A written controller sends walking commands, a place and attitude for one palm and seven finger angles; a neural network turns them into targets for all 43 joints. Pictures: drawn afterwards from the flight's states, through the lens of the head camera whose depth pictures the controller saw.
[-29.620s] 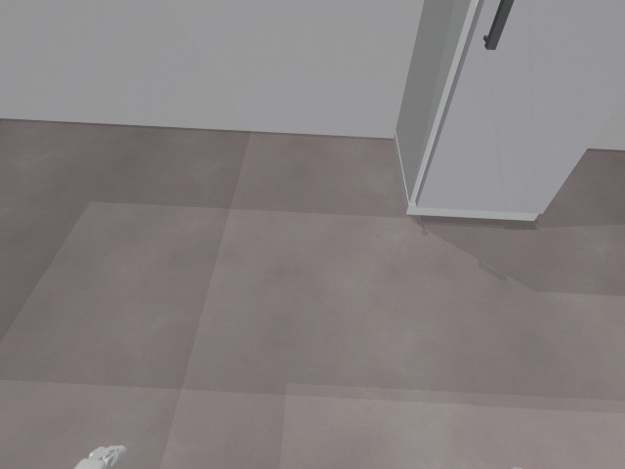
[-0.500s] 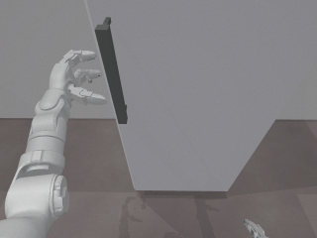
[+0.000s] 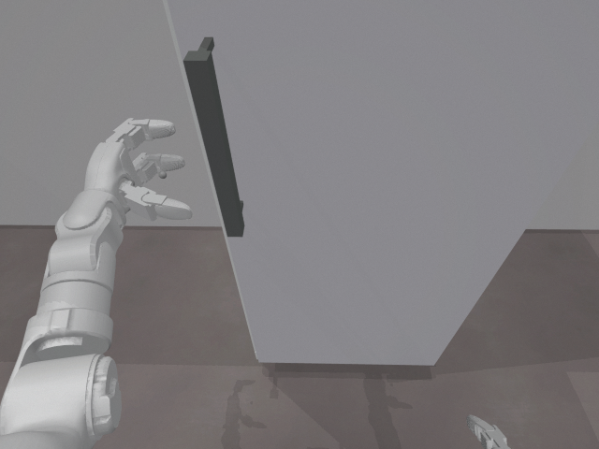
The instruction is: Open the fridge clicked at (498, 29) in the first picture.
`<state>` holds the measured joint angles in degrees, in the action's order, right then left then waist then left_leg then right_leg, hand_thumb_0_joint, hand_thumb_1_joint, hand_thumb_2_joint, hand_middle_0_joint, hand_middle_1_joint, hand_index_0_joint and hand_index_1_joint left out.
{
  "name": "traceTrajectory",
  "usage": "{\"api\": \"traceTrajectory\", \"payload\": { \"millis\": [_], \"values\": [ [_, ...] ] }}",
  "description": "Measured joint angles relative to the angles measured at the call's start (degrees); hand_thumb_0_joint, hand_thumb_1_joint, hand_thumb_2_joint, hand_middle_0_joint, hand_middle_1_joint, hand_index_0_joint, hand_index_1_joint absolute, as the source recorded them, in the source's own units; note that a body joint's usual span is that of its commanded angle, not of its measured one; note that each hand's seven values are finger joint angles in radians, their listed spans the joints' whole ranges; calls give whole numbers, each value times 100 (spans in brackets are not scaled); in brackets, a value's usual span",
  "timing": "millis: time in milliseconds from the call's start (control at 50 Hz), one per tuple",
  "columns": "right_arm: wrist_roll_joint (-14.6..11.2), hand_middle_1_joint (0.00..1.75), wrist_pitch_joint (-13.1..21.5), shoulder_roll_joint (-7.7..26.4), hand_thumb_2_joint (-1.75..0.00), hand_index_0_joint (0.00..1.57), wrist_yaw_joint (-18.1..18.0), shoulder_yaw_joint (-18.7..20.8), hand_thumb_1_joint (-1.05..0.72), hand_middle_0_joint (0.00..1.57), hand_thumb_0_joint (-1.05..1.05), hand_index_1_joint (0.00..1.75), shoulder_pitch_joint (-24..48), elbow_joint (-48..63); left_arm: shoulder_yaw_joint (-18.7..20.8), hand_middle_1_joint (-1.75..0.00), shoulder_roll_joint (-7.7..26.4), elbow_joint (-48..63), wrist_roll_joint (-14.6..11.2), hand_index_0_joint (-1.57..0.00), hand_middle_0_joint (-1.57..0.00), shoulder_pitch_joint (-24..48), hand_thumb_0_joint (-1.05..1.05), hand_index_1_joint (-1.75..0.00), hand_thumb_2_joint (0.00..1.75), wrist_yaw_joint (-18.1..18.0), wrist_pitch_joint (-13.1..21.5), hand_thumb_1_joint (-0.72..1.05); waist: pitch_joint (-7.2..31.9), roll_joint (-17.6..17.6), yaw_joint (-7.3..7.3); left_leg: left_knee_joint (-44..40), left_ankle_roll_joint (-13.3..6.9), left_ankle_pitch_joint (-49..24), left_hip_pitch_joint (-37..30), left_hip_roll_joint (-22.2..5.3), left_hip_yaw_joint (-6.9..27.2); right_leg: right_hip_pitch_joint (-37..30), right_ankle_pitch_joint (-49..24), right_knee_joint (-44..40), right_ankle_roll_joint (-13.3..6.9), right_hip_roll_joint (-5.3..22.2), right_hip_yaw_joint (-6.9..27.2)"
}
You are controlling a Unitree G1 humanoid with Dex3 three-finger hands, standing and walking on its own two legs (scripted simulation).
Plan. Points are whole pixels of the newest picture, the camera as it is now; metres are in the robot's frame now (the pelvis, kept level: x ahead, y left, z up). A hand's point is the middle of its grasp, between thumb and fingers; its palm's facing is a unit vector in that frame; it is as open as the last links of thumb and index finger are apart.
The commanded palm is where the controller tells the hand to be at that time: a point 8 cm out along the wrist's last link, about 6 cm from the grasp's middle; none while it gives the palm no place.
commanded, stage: move the hooked fingers beside the handle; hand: left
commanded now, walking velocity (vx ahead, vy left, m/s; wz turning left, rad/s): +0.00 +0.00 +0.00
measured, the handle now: (223, 151) +0.47 +0.13 +0.17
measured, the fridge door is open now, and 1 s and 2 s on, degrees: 0 0 0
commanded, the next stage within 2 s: feel for the door with the fingertips in 0.46 s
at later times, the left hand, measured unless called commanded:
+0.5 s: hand (162, 170) +0.41 +0.20 +0.18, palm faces +0.05 -1.00 -0.01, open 14.0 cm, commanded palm +0.39 +0.24 +0.18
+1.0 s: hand (197, 167) +0.42 +0.15 +0.18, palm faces +0.02 -1.00 +0.00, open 14.0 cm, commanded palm +0.40 +0.21 +0.18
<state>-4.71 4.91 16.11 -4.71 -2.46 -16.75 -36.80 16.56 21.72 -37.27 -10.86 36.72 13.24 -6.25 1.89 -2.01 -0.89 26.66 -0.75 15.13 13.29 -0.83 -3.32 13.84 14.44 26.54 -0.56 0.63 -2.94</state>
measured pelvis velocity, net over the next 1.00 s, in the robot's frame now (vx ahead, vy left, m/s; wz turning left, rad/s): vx -0.01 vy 0.00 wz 0.00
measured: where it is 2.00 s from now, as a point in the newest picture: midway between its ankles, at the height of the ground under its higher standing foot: outside the picture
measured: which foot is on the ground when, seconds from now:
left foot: down 0.00-1.00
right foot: down 0.00-1.00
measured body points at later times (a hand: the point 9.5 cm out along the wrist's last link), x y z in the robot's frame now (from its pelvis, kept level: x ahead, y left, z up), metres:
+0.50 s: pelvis -0.01 +0.00 +0.00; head +0.00 -0.01 +0.45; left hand +0.40 +0.25 +0.19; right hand +0.11 -0.25 -0.10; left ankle -0.01 +0.11 -0.74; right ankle -0.01 -0.11 -0.74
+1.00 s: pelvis -0.01 +0.00 +0.00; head -0.01 -0.01 +0.45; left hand +0.41 +0.21 +0.18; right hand +0.13 -0.24 -0.10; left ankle -0.01 +0.11 -0.74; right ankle -0.01 -0.11 -0.74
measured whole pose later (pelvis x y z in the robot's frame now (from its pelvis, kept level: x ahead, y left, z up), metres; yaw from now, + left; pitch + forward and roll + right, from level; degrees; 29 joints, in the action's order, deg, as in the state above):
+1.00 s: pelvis -0.01 +0.00 +0.00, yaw +0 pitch +1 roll +0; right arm -3.8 5.2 14.2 -4.4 -3.5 -14.3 -37.6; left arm 12.5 15.8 -37.2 -8.9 41.2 6.2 -6.2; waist 1.1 -1.5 -1.1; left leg 26.5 -0.8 14.2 13.4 -0.7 -3.2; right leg 14.0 13.5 26.4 -0.6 0.7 -3.0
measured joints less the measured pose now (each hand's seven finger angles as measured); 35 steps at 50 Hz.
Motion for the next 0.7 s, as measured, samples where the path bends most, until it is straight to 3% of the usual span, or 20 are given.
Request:
{"api": "traceTrajectory", "payload": {
  "millis": [160,340,520,700],
  "values": [
    [43,30,83,-71,-90,20,-40,-56,-90,21,1,30,154,-65,-148,-120,-212,212,75,-30,-30,171,-2,-120,30,-234,176,-50,-99,45,17,17,-1,-30,-21,12,47,-53,-30,-14,-2,12,-46],
    [35,30,-19,-112,-90,20,13,-107,-90,21,1,30,111,12,-19,-120,-24,-356,114,-30,-30,344,-2,-120,30,-189,-11,-50,4,12,-47,-23,-3,-67,31,7,-11,48,-59,0,-2,6,14],
    [43,30,45,-82,-90,20,-49,-71,-90,21,1,30,-32,-91,2,-120,-72,48,89,-30,-30,157,-2,-120,30,-157,295,-50,-103,70,-7,-6,6,-61,-30,-18,7,-46,-81,-43,-13,-20,-3],
    [12,30,63,-10,-90,20,-14,-17,-90,21,1,30,-19,-81,-135,-120,-60,-106,8,-30,-30,263,-2,-120,30,-128,7,-50,-16,9,-11,-25,-12,-86,19,7,3,7,-103,-54,4,3,3]
  ]
}}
